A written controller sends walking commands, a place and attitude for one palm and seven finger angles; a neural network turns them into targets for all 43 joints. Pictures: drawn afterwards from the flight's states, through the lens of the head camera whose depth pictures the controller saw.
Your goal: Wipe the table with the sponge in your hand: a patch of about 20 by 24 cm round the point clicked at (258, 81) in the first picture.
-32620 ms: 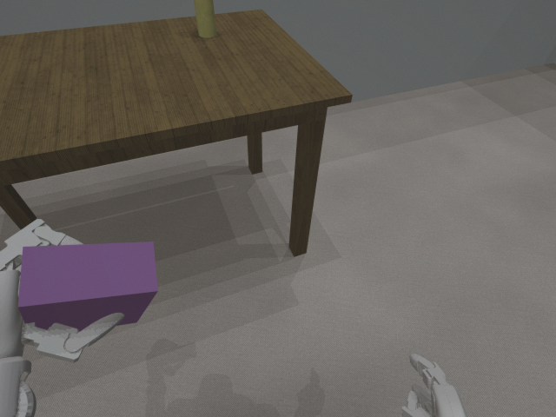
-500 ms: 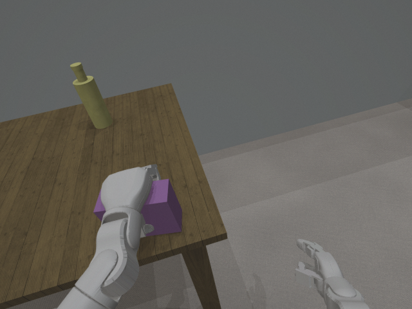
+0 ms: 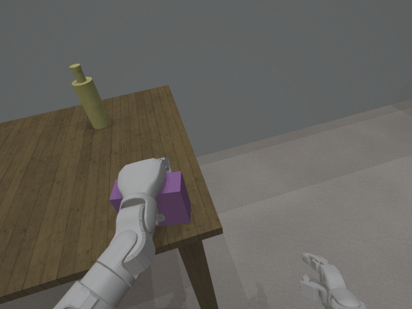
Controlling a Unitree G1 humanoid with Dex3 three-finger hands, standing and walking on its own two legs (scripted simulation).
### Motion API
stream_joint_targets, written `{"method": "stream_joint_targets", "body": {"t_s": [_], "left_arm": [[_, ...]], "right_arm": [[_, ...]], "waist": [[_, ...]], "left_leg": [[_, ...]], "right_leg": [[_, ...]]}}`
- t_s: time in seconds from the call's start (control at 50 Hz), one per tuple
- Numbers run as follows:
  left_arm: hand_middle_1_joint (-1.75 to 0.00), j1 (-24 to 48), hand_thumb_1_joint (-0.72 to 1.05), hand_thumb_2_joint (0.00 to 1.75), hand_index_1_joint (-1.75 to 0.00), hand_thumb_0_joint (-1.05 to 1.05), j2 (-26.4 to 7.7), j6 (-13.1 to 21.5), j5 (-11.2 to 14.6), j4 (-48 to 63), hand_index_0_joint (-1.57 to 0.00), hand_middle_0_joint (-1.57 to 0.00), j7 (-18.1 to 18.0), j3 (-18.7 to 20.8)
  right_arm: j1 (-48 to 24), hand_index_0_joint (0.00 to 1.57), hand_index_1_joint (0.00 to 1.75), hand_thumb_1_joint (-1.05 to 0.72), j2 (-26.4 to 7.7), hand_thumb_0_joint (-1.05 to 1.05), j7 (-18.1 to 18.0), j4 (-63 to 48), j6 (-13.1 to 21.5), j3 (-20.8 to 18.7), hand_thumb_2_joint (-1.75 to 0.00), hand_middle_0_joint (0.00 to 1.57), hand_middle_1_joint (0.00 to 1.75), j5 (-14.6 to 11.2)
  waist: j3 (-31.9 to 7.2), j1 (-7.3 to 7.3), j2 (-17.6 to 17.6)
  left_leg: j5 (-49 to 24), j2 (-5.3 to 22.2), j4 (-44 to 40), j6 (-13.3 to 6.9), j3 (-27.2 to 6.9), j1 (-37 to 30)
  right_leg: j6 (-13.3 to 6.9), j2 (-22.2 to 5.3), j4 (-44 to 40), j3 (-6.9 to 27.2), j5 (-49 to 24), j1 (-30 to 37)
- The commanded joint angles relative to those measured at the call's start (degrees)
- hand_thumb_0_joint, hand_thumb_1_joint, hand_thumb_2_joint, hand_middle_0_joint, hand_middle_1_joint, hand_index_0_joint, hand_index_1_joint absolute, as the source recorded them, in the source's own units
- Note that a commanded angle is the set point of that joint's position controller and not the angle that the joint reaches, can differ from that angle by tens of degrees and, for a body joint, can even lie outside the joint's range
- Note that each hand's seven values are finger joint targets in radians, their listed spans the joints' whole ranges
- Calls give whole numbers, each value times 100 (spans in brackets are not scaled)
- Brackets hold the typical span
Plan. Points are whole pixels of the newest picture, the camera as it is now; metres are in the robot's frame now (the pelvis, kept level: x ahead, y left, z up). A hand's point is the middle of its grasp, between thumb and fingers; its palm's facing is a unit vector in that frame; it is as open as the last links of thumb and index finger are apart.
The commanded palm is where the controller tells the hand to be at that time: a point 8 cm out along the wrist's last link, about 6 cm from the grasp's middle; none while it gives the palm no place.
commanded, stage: wipe forward along the third lane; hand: left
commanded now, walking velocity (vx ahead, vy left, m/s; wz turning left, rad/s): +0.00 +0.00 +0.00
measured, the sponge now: (156, 206) +0.31 +0.16 +0.06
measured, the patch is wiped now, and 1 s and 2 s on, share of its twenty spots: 0.95 1.00 1.00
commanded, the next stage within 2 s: wipe back along the third lane in 1.38 s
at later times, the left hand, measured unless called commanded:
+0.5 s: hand (157, 171) +0.37 +0.16 +0.10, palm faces +0.02 -0.08 -1.00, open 9.7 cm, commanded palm +0.35 +0.18 +0.13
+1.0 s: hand (154, 157) +0.42 +0.18 +0.10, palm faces -0.04 -0.05 -1.00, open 9.8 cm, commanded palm +0.40 +0.20 +0.13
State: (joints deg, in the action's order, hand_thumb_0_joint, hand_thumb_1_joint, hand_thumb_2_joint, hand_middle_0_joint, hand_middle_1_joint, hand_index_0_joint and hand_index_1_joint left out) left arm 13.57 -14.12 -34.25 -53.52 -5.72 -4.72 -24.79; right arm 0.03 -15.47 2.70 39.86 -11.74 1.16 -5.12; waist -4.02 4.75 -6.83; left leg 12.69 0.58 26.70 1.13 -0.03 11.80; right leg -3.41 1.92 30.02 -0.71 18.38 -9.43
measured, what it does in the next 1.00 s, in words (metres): stands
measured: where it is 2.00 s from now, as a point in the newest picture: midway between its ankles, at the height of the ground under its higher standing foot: outside the picture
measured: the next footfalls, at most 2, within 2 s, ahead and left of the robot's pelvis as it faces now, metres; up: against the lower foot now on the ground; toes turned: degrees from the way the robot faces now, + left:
none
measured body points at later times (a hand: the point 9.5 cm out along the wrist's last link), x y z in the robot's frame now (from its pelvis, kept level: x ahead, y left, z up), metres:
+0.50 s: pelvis +0.00 -0.01 +0.00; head -0.03 -0.06 +0.45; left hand +0.37 +0.16 +0.15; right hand +0.18 -0.26 -0.12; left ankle +0.02 +0.14 -0.74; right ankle -0.02 -0.08 -0.74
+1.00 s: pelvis +0.01 -0.01 +0.00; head +0.00 -0.05 +0.45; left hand +0.42 +0.18 +0.15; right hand +0.16 -0.26 -0.13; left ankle +0.02 +0.14 -0.74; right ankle -0.02 -0.08 -0.74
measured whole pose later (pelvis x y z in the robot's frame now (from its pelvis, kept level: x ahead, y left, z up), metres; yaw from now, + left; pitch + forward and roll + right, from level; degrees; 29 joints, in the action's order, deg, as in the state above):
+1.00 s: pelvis +0.01 -0.01 +0.00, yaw +0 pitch +5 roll +1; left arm 39.1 -16.7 -25.3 -53.8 -42.7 -4.5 -13.8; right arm 7.1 -16.5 -1.9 41.7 -11.3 0.8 -5.0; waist -6.3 0.1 -4.6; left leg 13.0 1.9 27.9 0.5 -0.6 19.5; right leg -4.3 3.5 29.5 -1.0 17.6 -16.4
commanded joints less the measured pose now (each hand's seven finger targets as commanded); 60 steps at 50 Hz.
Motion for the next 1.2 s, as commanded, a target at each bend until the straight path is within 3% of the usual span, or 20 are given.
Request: {"method": "stream_joint_targets", "body": {"t_s": [0.0,0.04,0.06,0.08,0.1,0.14,0.16,0.2,0.26,0.28,0.36,0.56,0.6,0.66,0.72,0.84,0.92,0.96,1.14,1.18], "left_arm": [[-160,1927,10,130,-160,0,-360,87,-37,-164,-120,-120,-167,505],[-160,2279,10,130,-160,0,-333,64,-65,-477,-120,-120,-158,456],[-160,2248,10,130,-160,0,-688,31,-134,-661,-120,-120,-174,754],[-160,2346,10,130,-160,0,-358,12,-129,-772,-120,-120,-165,499],[-160,2286,10,130,-160,0,-327,-2,-123,-913,-120,-120,-163,492],[-160,2251,10,130,-160,0,-530,-50,-133,-1224,-120,-120,-174,703],[-160,2422,10,130,-160,0,-510,-65,-161,-1312,-120,-120,-154,656],[-160,2420,10,130,-160,0,-535,-73,-234,-1491,-120,-120,-173,668],[-160,2383,10,130,-160,0,-761,-81,-229,-1752,-120,-120,-154,903],[-160,2512,10,130,-160,0,-611,-66,-223,-1817,-120,-120,-153,757],[-160,2913,10,130,-160,0,-889,20,-195,-2071,-120,-120,-114,958],[-160,3067,10,130,-160,0,-1285,350,-199,-2531,-120,-120,-93,1302],[-160,3189,10,130,-160,0,-1168,390,-228,-2706,-120,-120,-106,1176],[-160,3193,10,130,-160,0,-1460,478,-229,-2777,-120,-120,-121,1461],[-160,3454,10,130,-160,0,-1299,524,-242,-2939,-120,-120,-122,1254],[-160,3896,10,130,-160,0,-1511,673,-290,-3275,-120,-120,-132,1397],[-160,4152,10,130,-160,0,-1438,789,-346,-3565,-120,-120,-158,1342],[-160,4274,10,130,-160,0,-1489,842,-333,-3552,-120,-120,-158,1426],[-160,4769,10,130,-160,0,-1426,954,-389,-4070,-120,-120,-272,1341],[-160,4802,10,130,-160,0,-1599,974,-413,-4183,-120,-120,-295,1491]], "right_arm": [[-1365,20,30,-90,-511,0,-132,-928,279,-161,-90,20,30,-21],[-1317,20,30,-90,-527,0,-193,-870,276,-140,-90,20,30,-25],[-1276,20,30,-90,-575,0,-218,-851,260,-146,-90,20,30,-8],[-1303,20,30,-90,-541,0,-234,-880,260,-137,-90,20,30,-31],[-1243,20,30,-90,-540,0,-224,-877,263,-141,-90,20,30,-36],[-1221,20,30,-90,-575,0,-254,-871,252,-136,-90,20,30,-32],[-1150,20,30,-90,-568,0,-252,-898,241,-125,-90,20,30,-54],[-1123,20,30,-90,-583,0,-260,-896,240,-125,-90,20,30,-43],[-1025,20,30,-90,-622,0,-271,-910,237,-131,-90,20,30,-40],[-994,20,30,-90,-610,0,-292,-906,239,-123,-90,20,30,-41],[-863,20,30,-90,-638,0,-390,-859,251,-122,-90,20,30,-35],[-524,20,30,-90,-693,0,-464,-813,261,-173,-90,20,30,0],[-454,20,30,-90,-695,0,-477,-775,267,-171,-90,20,30,-6],[-379,20,30,-90,-725,0,-480,-746,273,-206,-90,20,30,13],[-303,20,30,-90,-715,0,-500,-706,268,-187,-90,20,30,6],[-137,20,30,-90,-738,0,-521,-613,259,-211,-90,20,30,29],[-16,20,30,-90,-736,0,-511,-564,242,-222,-90,20,30,42],[47,20,30,-90,-740,0,-500,-571,226,-255,-90,20,30,52],[255,20,30,-90,-755,0,-479,-452,188,-263,-90,20,30,73],[330,20,30,-90,-775,0,-476,-420,180,-288,-90,20,30,84]], "waist": [[-388,-211,1396],[-404,-245,1256],[-428,-199,1293],[-487,-238,1269],[-538,-222,1291],[-592,-187,1309],[-600,-251,1404],[-617,-204,1138],[-661,-199,1296],[-624,-246,1328],[-546,-318,1343],[-872,-308,1315],[-739,-359,1291],[-987,-314,1346],[-850,-406,1318],[-1028,-456,1238],[-1045,-512,1171],[-1282,-506,1237],[-1170,-642,1197],[-1331,-632,1228]], "left_leg": [[-301,-223,-193,-358,169,-133],[-171,-252,-192,-352,191,-76],[-138,-249,-230,-332,140,-12],[-165,-266,-192,-342,204,-4],[-215,-269,-169,-344,189,3],[-240,-280,-138,-330,206,111],[-209,-267,-181,-324,194,185],[-237,-292,-126,-323,187,174],[-307,-298,-96,-319,160,320],[-261,-298,-72,-331,211,337],[-190,-283,-75,-341,201,441],[-394,-290,-25,-353,180,524],[-343,-283,-18,-362,214,553],[-509,-293,4,-363,180,542],[-446,-278,9,-379,220,577],[-531,-262,42,-387,210,555],[-567,-252,58,-396,209,550],[-721,-251,64,-393,182,541],[-758,-236,109,-415,205,594],[-868,-241,136,-414,210,599]], "right_leg": [[65,-23,-813,370,-794,-340],[73,-46,-841,379,-645,-406],[36,-19,-855,497,-530,-368],[63,-64,-828,429,-588,-347],[61,-52,-805,422,-724,-327],[77,-64,-797,471,-831,-258],[87,-65,-785,468,-756,-238],[51,-48,-730,475,-824,-284],[60,-40,-724,582,-1090,-197],[96,-69,-715,531,-1071,-225],[132,-80,-782,611,-1026,-295],[149,-78,-716,633,-1556,-104],[170,-82,-719,583,-1501,-219],[162,-71,-685,627,-1838,-59],[195,-92,-700,551,-1805,-177],[187,-94,-675,493,-1896,-184],[169,-85,-649,421,-1902,-286],[163,-78,-613,430,-2158,-136],[172,-81,-579,301,-2255,-317],[177,-84,-540,308,-2383,-208]]}}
